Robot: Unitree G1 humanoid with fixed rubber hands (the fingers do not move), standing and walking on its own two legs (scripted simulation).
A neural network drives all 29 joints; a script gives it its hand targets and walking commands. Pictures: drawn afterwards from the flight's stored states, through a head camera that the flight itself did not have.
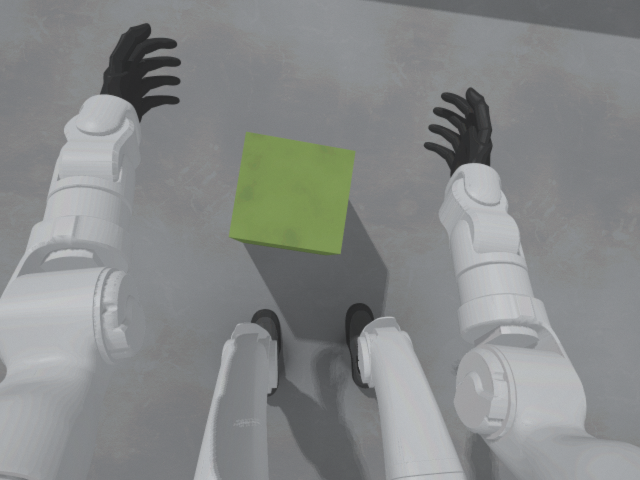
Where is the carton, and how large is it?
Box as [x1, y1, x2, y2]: [229, 132, 355, 254]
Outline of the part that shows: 246,132 229,236 242,242 320,254 340,253 355,151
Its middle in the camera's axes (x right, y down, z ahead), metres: -0.06 -0.08 +0.85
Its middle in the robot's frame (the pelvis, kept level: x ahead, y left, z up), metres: +0.47 +0.02 -0.52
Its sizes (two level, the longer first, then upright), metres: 0.210 0.200 0.250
